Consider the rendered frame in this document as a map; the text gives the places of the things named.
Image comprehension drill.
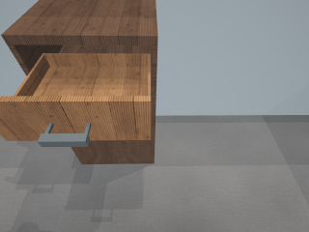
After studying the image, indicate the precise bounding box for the handle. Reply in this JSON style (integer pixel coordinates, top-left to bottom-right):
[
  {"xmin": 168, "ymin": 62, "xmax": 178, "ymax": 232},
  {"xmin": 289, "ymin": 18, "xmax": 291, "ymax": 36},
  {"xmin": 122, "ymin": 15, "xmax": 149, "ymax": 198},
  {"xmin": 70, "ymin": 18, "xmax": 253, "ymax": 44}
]
[{"xmin": 37, "ymin": 122, "xmax": 92, "ymax": 147}]

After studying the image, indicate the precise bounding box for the drawer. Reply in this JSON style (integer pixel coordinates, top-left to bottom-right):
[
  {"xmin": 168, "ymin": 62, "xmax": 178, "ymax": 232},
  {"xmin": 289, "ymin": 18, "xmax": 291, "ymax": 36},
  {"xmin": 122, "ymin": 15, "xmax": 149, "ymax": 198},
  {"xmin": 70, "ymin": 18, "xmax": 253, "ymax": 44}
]
[{"xmin": 0, "ymin": 53, "xmax": 152, "ymax": 141}]

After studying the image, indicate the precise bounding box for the cabinet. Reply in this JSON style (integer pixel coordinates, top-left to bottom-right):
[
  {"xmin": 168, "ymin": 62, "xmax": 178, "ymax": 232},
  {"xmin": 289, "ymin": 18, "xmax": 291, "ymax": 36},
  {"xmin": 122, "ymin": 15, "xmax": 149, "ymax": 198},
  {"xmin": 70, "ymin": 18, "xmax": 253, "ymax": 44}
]
[{"xmin": 1, "ymin": 0, "xmax": 158, "ymax": 164}]

